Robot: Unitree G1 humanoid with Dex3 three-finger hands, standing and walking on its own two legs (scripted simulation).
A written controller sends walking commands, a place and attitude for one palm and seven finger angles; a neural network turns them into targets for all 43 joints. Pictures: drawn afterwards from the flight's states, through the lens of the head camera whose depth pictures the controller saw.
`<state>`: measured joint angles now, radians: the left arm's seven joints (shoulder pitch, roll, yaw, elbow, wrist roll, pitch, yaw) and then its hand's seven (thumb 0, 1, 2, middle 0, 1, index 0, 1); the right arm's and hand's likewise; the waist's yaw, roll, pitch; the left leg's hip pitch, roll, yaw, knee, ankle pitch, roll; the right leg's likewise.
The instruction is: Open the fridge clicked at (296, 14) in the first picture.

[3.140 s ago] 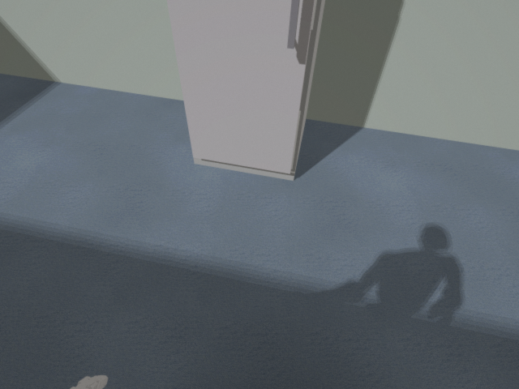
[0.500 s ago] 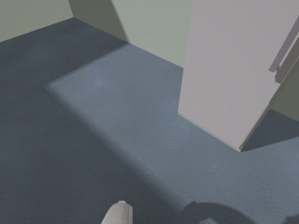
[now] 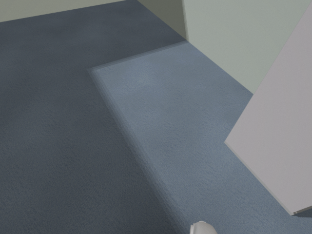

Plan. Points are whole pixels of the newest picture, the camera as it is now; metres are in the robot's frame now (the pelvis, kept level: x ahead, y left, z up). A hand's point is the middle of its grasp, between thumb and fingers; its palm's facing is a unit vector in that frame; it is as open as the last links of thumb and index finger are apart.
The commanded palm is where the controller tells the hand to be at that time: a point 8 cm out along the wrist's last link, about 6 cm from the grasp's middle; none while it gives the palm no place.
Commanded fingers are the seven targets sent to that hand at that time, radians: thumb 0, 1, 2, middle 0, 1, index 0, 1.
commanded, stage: turn to face it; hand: right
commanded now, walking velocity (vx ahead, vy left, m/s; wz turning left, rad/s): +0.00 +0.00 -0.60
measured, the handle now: out of the picture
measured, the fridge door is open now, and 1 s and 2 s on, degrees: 0 0 0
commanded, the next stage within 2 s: take the last steps up to it in 1.60 s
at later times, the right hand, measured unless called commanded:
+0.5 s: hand out of the picture +0.11 -0.25 -0.17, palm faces +0.21 +0.96 -0.20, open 7.4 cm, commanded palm none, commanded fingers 0.00 -0.90 -0.90 0.20 0.30 0.20 0.30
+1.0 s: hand out of the picture +0.06 -0.24 -0.16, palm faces +0.48 +0.84 -0.25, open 7.4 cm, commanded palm none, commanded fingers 0.00 -0.90 -0.90 0.20 0.30 0.20 0.30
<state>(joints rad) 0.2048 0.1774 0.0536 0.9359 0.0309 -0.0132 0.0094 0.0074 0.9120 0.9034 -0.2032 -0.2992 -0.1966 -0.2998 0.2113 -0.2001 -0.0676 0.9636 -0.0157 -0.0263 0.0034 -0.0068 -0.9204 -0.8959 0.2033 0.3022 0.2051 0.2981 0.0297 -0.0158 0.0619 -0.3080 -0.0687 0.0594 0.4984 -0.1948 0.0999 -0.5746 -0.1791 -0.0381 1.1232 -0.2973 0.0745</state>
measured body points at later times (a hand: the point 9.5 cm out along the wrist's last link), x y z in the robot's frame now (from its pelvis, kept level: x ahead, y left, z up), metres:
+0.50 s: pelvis +0.09 -0.06 +0.01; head +0.11 -0.07 +0.45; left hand +0.18 +0.18 -0.14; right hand +0.10 -0.30 -0.15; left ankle +0.09 +0.10 -0.68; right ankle +0.12 -0.15 -0.73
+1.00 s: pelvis +0.08 -0.02 +0.00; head +0.12 -0.04 +0.45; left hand +0.29 +0.18 -0.14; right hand +0.04 -0.28 -0.14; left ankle +0.13 +0.11 -0.73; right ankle +0.02 -0.13 -0.71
